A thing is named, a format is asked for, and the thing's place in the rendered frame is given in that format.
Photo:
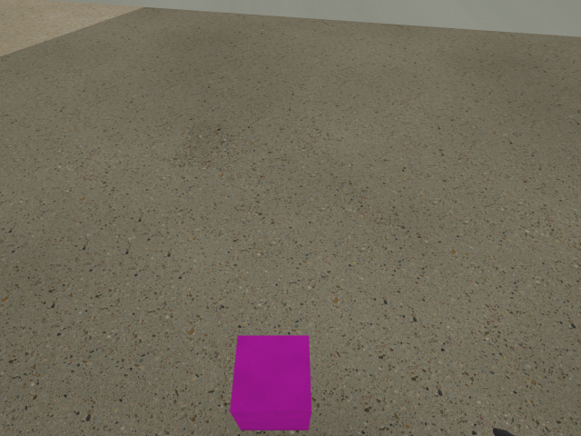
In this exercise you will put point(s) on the carton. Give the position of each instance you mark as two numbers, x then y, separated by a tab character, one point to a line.
271	383

